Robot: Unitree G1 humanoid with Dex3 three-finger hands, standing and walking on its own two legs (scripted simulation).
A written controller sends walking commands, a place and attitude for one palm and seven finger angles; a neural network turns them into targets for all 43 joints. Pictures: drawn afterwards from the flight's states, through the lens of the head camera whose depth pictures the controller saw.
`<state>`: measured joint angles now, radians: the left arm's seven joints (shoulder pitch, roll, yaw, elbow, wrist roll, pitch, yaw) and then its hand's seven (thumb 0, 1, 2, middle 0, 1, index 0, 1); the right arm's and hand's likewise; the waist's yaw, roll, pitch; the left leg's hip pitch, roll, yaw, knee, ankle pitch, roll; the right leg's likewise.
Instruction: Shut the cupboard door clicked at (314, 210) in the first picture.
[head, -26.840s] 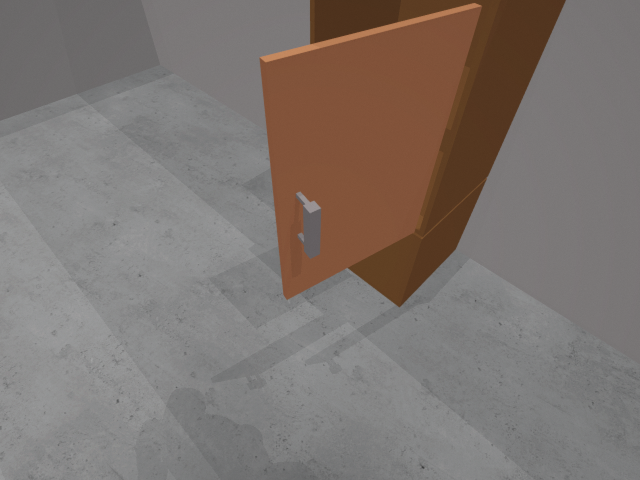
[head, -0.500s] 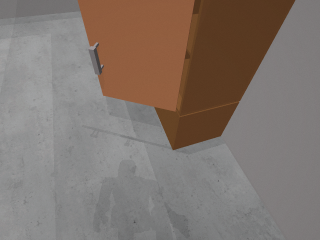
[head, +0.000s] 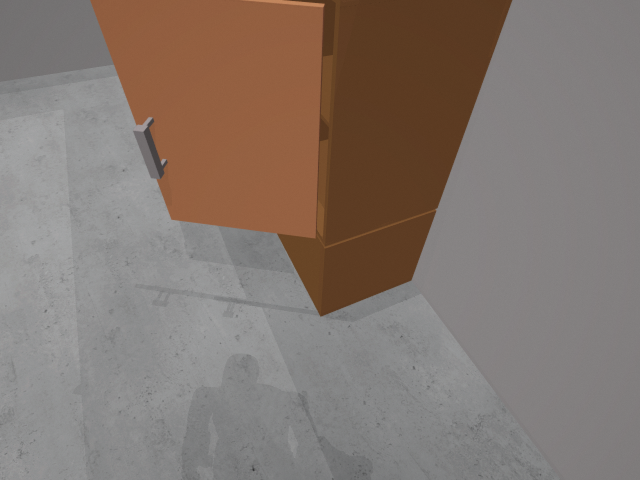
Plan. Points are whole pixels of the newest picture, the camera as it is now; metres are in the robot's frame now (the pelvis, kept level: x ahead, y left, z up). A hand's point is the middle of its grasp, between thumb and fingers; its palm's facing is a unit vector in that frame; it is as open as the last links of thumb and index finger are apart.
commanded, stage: take the last steps up to it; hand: left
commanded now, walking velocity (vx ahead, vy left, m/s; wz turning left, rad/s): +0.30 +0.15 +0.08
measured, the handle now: (153, 148) +0.79 +0.44 -0.07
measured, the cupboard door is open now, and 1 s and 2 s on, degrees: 57 57 57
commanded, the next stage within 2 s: come to a stop and stand still in 0.84 s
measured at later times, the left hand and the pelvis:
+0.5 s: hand (201, 430) +0.22 +0.19 -0.17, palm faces +0.05 -0.97 -0.22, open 7.4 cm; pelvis +0.13 +0.01 -0.02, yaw +2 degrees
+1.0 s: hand (171, 467) +0.17 +0.23 -0.18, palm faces +0.22 -0.97 -0.13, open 7.4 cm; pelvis +0.27 +0.10 -0.01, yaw +4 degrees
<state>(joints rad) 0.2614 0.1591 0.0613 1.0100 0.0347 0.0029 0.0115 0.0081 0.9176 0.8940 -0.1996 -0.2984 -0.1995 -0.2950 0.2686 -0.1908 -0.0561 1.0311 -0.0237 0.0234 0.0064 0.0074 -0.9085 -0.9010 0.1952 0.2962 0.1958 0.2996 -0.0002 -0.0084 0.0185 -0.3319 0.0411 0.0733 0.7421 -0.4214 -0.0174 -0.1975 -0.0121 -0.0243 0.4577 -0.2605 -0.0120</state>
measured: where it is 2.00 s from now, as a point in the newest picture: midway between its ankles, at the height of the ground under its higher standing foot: outside the picture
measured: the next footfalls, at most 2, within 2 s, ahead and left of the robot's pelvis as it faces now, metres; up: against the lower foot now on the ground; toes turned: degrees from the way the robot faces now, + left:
left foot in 0.06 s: +0.05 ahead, +0.11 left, +0.00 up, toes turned +6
right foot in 0.46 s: +0.24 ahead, -0.06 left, +0.00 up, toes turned -5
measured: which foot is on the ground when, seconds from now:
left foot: up 0.00-0.04, down 0.06-0.48, up 0.50-0.98, down 1.00-1.00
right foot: down 0.00-0.08, up 0.10-0.44, down 0.46-1.00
